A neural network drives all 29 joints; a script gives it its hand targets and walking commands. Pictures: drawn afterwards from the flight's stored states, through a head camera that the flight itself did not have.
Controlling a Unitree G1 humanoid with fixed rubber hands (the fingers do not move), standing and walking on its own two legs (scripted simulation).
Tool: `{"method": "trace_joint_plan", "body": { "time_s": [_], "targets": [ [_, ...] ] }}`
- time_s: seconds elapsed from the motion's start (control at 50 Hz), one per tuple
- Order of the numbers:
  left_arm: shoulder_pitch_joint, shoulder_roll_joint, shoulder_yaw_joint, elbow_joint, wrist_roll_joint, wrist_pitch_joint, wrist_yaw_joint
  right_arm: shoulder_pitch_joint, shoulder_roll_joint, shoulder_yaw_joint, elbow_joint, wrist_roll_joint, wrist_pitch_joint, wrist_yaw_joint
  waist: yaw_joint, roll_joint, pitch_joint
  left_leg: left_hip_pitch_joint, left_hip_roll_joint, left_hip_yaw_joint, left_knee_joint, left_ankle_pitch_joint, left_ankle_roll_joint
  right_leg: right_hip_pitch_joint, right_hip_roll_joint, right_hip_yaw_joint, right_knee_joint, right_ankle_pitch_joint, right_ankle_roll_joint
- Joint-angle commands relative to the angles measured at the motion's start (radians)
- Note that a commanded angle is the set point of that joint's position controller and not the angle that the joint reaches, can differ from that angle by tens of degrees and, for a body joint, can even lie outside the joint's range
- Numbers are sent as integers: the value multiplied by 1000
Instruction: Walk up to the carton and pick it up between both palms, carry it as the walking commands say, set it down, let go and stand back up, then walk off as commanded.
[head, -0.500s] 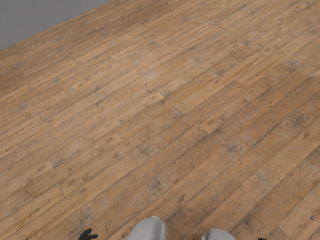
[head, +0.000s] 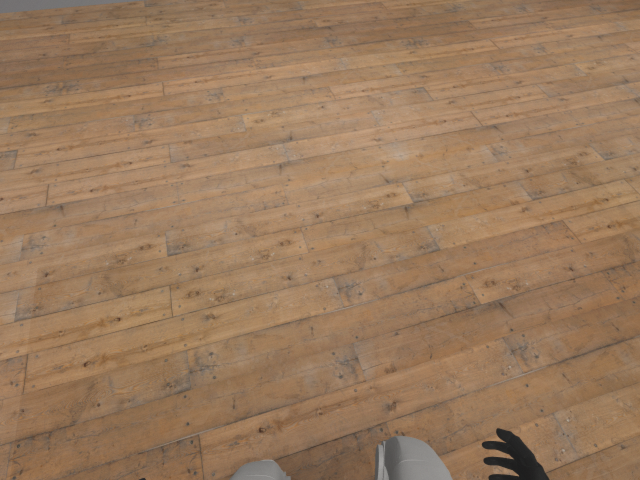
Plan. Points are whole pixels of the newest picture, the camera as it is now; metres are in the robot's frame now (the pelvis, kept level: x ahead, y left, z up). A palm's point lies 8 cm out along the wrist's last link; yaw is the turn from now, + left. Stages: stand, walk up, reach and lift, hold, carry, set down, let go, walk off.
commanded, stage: walk off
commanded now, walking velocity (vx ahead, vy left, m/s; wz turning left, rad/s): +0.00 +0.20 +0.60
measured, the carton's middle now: out of the picture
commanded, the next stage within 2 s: stand in 1.04 s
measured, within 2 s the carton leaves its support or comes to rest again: neither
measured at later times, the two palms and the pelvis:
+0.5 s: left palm out of the picture -0.09 +0.33 -0.11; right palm (465, 466) +0.14 -0.17 -0.13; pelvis -0.03 +0.05 +0.01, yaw +19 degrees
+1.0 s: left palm out of the picture -0.14 +0.38 -0.11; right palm out of the picture +0.10 -0.05 -0.16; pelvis -0.08 +0.12 +0.00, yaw +35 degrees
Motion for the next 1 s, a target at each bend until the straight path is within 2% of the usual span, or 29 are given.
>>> {"method": "trace_joint_plan", "body": {
  "time_s": [0.0,0.06,0.12,0.14,0.16,0.18,0.2,0.22,0.24,0.3,0.38,0.48,0.52,0.54,0.56,0.58,0.6,0.62,0.64,0.66,0.7,0.74,0.82,0.88,0.9,0.92,0.94,0.96,0.98],
  "targets": [
    [9,69,8,-63,-9,-26,21,65,-202,-39,-38,-8,-9,-10,-36,286,-148,170,232,-296,-205,562,184,-35,43,16,-141,0,-16],
    [33,39,-7,-57,-23,-34,35,83,-199,-35,-32,-11,0,-4,-28,272,-157,125,232,-379,-219,577,187,85,82,18,-315,5,-38],
    [190,35,-13,-7,-29,-44,40,10,-188,-29,-52,5,12,1,60,183,-193,-15,164,-400,-179,398,105,374,92,25,-636,206,-38],
    [293,105,3,11,-9,-53,43,-7,-155,-18,-68,29,12,0,114,28,-226,-182,75,-327,-33,178,22,576,-63,150,-850,228,-71],
    [236,253,30,-11,7,-53,45,13,-77,-12,-85,32,11,-1,83,-343,-207,-410,-91,-108,270,-248,-57,652,-438,464,-938,313,-151],
    [149,267,56,-44,26,-45,46,-24,-170,-30,-106,-12,23,-2,114,-375,-120,-404,17,-98,488,-279,-82,448,-523,544,-971,421,-324],
    [108,160,34,-41,24,-49,43,-68,-226,-46,-94,-27,27,12,73,-188,-72,-328,49,-154,581,-213,-78,327,-435,426,-938,516,-308],
    [62,108,14,-52,17,-54,40,-40,-226,-60,-74,-20,28,25,18,-66,-72,-315,37,-166,641,-165,-86,302,-377,306,-925,487,-264],
    [4,103,11,-68,16,-57,39,21,-199,-63,-50,-12,33,37,-29,-42,-82,-312,41,-153,685,-124,-101,314,-321,229,-903,459,-221],
    [9,107,17,-70,11,-75,28,54,-155,-59,-33,-3,42,59,-21,-101,-94,-317,53,-97,672,-74,-148,364,-260,109,-850,538,-206],
    [76,147,33,-42,23,-75,22,-18,-85,-37,-66,22,45,62,16,-147,-87,-256,96,-34,437,-67,-181,380,-265,30,-826,556,-201],
    [103,228,58,-24,31,-62,4,-28,-75,-28,-84,19,28,63,53,-200,-134,-25,75,95,104,-162,-142,355,-295,-52,-732,655,-178],
    [75,240,61,-26,12,-56,-2,55,-78,-34,-54,11,22,55,3,-198,-144,72,61,132,-82,-45,-119,324,-305,-77,-649,687,-140],
    [71,214,54,-29,6,-55,-9,128,-111,-46,-19,-1,14,46,-40,-85,-174,184,45,111,-201,61,-101,276,-265,-106,-520,622,-99],
    [114,152,40,-33,9,-51,-23,196,-211,-66,5,-9,-2,39,-69,188,-196,357,169,-73,-292,289,-56,92,-161,-144,-260,290,-44],
    [66,44,17,-83,15,-32,-19,192,-335,-78,-11,-2,-16,39,-70,447,-181,403,377,-334,-252,706,54,-182,5,-124,-32,-234,16],
    [-60,33,-5,-133,0,-15,2,223,-387,-98,0,5,-19,24,-147,563,-208,224,409,-370,-296,624,193,-104,-12,6,64,-232,4],
    [-109,91,5,-144,-3,-6,3,188,-300,-78,8,6,-18,17,-125,470,-139,177,342,-352,-326,463,177,-127,-31,20,82,-171,5],
    [-90,116,18,-126,-3,-4,1,122,-251,-56,-11,3,-14,3,-85,381,-107,208,294,-272,-293,441,142,-187,-38,28,89,-88,1],
    [-16,115,24,-86,-3,-8,-1,43,-246,-52,-40,-6,-9,-8,-43,348,-128,228,254,-222,-256,444,127,-187,-29,26,76,-8,3],
    [30,112,22,-55,3,-14,7,30,-227,-49,-49,0,-12,-15,-35,354,-169,196,228,-228,-218,539,141,-104,-3,15,45,37,3],
    [18,94,18,-53,0,-20,14,45,-205,-43,-46,-3,-13,-8,-35,295,-168,179,220,-247,-213,536,154,-63,26,11,-38,37,-4],
    [0,50,-2,-62,-20,-29,30,86,-202,-38,-32,-11,-2,-4,-40,288,-149,135,232,-365,-228,519,189,26,72,13,-251,3,-29],
    [109,33,-13,-27,-31,-38,39,42,-188,-31,-44,-6,9,4,12,226,-180,42,202,-422,-229,453,144,245,97,31,-492,81,-37],
    [184,38,-13,-5,-31,-43,39,8,-190,-30,-52,5,15,4,57,184,-190,-28,165,-417,-202,347,104,375,92,28,-639,192,-38],
    [283,105,4,14,-12,-52,41,-4,-162,-22,-66,28,15,2,107,32,-215,-190,74,-344,-63,126,19,564,-59,152,-855,205,-68],
    [232,250,29,-6,6,-51,44,11,-81,-15,-82,33,12,1,82,-329,-202,-405,-90,-121,251,-234,-57,639,-425,463,-952,227,-144],
    [140,271,55,-40,27,-44,44,-25,-171,-32,-104,-12,23,0,107,-366,-108,-410,13,-101,473,-271,-84,427,-519,548,-985,350,-315],
    [89,167,35,-42,23,-49,42,-62,-227,-47,-93,-28,26,14,65,-193,-59,-323,48,-160,568,-205,-79,297,-434,433,-954,441,-298]
  ]
}}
